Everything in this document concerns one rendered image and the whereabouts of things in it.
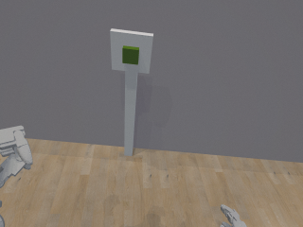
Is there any panel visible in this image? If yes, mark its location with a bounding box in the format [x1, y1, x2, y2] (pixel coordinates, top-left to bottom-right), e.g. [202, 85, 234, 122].
[110, 28, 153, 156]

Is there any right robot hand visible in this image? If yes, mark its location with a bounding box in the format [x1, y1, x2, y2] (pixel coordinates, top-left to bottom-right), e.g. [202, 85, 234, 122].
[220, 204, 247, 227]

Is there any left robot hand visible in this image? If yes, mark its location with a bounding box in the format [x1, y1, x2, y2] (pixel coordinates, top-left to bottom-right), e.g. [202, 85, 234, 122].
[0, 126, 33, 188]

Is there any button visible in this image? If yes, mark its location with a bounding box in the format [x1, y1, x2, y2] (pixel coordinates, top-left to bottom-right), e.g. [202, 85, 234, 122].
[122, 45, 139, 65]

